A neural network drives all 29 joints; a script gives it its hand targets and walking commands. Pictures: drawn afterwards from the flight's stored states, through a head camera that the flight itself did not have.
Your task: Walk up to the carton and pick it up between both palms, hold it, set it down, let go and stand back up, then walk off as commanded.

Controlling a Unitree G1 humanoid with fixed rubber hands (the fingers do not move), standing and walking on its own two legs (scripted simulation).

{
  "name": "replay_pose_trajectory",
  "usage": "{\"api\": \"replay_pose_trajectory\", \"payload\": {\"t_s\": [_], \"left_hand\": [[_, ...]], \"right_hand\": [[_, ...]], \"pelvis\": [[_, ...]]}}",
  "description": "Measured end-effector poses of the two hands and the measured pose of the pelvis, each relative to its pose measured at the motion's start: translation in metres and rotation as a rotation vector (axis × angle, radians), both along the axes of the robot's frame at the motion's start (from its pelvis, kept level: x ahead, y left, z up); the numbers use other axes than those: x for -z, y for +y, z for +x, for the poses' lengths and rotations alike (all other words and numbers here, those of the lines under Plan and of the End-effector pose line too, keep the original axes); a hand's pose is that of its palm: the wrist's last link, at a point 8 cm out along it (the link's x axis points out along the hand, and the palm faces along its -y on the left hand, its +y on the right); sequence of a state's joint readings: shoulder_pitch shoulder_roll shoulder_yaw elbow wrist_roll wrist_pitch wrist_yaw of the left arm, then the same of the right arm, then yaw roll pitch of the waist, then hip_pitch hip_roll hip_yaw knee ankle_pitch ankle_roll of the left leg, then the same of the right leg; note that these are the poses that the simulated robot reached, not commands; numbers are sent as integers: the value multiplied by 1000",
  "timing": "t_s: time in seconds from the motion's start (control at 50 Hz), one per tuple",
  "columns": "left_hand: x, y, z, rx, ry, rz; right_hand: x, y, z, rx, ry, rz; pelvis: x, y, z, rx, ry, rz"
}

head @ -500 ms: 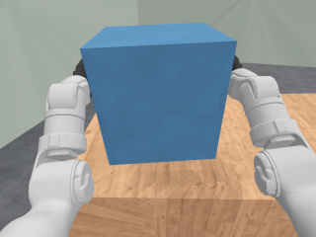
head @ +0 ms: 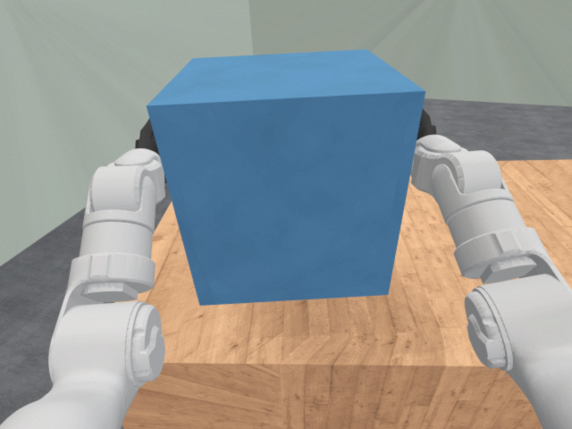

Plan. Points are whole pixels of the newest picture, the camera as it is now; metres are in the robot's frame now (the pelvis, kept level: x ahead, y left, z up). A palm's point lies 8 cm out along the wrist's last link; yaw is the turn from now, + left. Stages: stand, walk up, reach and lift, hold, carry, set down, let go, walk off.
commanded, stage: hold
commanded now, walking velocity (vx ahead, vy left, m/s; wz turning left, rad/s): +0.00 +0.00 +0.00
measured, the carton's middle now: (286, 172) +0.42 -0.01 +0.24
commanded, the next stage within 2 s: none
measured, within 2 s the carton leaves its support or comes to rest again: neither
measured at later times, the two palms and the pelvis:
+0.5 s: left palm (146, 174) +0.37 +0.17 +0.28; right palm (427, 148) +0.36 -0.18 +0.29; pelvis +0.01 +0.02 +0.00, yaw -1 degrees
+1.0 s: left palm (143, 156) +0.38 +0.17 +0.30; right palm (428, 142) +0.36 -0.18 +0.30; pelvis -0.02 +0.00 +0.00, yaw +0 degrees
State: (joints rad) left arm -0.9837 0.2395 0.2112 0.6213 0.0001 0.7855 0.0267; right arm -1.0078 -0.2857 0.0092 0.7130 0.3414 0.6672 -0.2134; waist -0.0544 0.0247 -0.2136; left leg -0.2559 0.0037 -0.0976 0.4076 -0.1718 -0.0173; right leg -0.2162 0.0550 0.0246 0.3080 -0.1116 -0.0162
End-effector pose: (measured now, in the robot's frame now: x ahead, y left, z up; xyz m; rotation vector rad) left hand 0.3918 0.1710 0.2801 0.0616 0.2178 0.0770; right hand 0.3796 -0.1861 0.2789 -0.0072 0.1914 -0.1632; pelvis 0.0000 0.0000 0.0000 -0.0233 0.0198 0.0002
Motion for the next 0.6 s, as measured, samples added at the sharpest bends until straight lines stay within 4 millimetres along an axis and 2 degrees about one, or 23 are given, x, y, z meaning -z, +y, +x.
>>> {"api": "replay_pose_trajectory", "payload": {"t_s": [0.26,0.42,0.6], "left_hand": [[7,17,-6,-6,-35,-37],[2,9,-15,4,-59,-31],[1,-1,-25,1,-16,-21]], "right_hand": [[-2,16,-5,4,-34,37],[-14,9,-17,20,-57,52],[-13,0,-25,13,-19,40]], "pelvis": [[-1,11,16,-13,-40,-11],[0,16,14,2,-76,-15],[0,17,1,23,-76,-7]]}}
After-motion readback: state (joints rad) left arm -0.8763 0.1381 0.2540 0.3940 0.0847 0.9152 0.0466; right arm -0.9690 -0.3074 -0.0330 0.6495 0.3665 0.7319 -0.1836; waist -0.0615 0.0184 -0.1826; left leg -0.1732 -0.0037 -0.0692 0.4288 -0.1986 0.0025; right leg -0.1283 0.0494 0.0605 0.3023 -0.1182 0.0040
